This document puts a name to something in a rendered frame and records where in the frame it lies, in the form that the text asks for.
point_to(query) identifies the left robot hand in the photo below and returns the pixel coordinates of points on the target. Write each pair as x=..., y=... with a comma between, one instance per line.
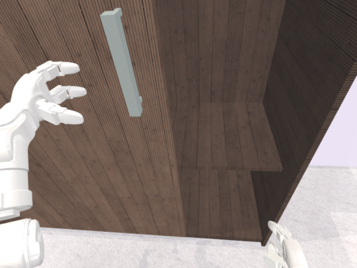
x=31, y=89

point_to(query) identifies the handle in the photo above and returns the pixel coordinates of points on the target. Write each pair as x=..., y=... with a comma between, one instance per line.
x=114, y=32

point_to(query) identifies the left robot forearm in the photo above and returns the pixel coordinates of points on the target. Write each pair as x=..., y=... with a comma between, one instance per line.
x=18, y=124

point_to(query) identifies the robot left upper arm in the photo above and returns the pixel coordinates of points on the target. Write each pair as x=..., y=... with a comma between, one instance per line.
x=21, y=244

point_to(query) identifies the right robot hand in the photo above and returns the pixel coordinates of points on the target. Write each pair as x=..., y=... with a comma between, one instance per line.
x=289, y=255

